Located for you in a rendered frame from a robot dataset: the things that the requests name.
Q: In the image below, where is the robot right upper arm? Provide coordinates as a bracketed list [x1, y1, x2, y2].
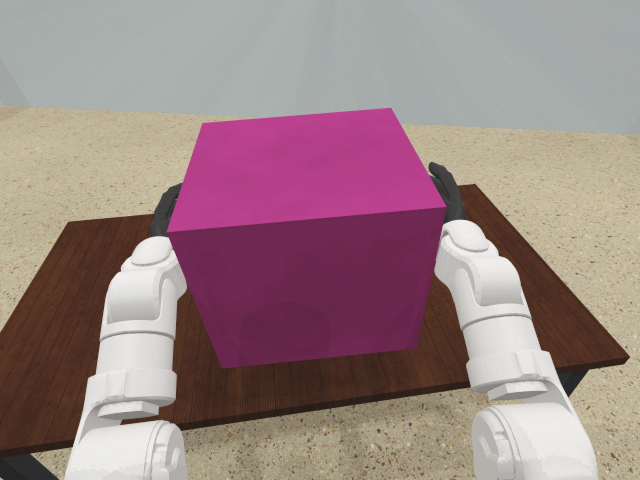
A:
[471, 402, 599, 480]

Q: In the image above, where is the left robot hand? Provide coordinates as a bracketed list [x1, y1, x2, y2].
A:
[148, 183, 182, 238]

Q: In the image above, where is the right robot hand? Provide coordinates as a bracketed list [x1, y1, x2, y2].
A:
[428, 162, 468, 225]

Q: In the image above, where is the robot left upper arm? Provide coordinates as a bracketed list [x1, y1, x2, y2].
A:
[67, 420, 188, 480]

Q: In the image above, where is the right robot forearm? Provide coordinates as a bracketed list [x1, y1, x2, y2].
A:
[434, 220, 598, 477]

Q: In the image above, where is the left robot forearm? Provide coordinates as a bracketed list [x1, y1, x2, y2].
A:
[64, 236, 187, 480]

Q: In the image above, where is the table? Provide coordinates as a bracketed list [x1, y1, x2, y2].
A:
[0, 184, 630, 480]

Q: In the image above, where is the carton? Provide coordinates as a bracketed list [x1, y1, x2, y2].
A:
[167, 108, 447, 369]

